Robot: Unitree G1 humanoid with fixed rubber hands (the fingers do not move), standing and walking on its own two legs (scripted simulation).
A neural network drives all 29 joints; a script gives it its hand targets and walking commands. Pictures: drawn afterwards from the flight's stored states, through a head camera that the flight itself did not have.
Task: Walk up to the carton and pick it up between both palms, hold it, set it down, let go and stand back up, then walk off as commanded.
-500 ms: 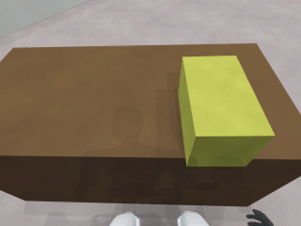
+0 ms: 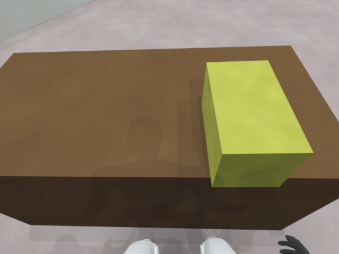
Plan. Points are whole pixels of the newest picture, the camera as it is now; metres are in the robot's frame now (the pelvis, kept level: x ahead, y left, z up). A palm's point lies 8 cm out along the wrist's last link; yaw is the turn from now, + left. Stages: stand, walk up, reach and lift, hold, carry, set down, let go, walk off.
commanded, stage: walk up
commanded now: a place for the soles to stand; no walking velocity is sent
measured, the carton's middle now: (240, 121) +0.45 -0.19 +0.02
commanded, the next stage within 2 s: none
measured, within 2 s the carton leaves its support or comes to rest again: neither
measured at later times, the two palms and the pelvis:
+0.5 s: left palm out of the picture +0.03 +0.33 -0.09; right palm out of the picture +0.09 -0.30 -0.11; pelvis -0.01 +0.01 +0.00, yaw +0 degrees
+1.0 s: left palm out of the picture +0.03 +0.33 -0.08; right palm out of the picture +0.09 -0.30 -0.11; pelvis -0.01 +0.01 +0.00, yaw +0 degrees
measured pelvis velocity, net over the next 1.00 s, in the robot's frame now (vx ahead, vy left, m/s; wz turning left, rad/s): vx -0.01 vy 0.01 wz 0.00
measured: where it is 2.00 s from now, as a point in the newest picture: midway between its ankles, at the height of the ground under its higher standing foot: outside the picture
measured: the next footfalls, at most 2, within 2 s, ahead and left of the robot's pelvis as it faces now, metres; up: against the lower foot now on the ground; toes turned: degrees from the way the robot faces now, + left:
right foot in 0.80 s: +0.07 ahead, -0.12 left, +0.00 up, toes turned +0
left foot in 1.14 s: +0.07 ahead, +0.15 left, +0.00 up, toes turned +4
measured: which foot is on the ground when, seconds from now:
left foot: down 0.00-0.84, up 0.86-1.00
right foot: down 0.00-0.56, up 0.58-0.78, down 0.80-1.00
